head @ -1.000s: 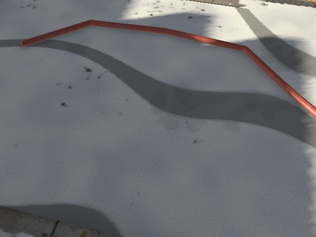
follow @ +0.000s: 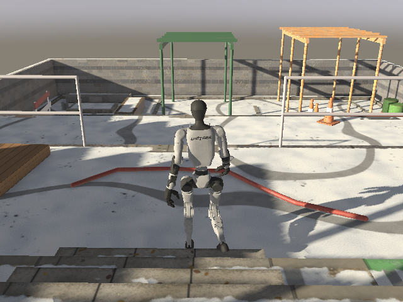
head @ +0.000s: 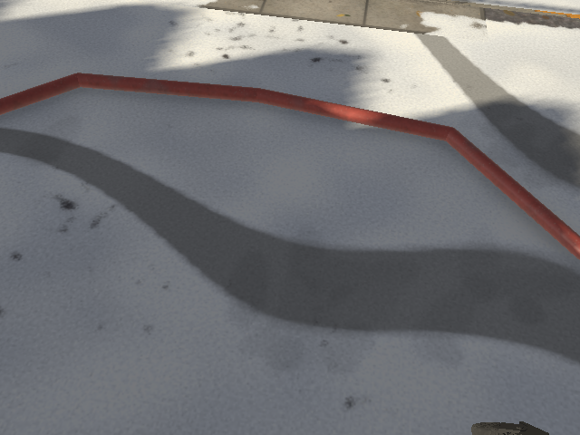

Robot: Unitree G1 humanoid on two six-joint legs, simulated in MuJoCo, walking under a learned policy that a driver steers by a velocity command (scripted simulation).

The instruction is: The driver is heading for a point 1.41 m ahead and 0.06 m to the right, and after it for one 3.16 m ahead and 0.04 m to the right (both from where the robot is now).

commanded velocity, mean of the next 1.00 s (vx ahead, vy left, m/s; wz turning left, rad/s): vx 0.45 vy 0.00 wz -0.11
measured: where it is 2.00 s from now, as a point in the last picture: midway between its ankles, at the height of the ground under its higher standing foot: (344, 423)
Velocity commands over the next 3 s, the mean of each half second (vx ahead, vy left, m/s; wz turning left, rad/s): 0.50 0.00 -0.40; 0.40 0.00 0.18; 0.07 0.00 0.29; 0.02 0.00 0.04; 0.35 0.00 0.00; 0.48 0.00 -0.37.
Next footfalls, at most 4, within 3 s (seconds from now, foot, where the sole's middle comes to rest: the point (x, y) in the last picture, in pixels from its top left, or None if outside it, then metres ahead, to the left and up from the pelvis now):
0.42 right None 0.33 -0.09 -0.78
0.92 left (303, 380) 0.63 0.06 -0.78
1.52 right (388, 422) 0.56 -0.14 -0.78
2.70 right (358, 268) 0.98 -0.05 -0.78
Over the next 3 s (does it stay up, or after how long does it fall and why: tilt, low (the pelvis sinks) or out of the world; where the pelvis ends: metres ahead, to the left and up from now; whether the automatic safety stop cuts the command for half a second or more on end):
stays up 0.97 -0.01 0.00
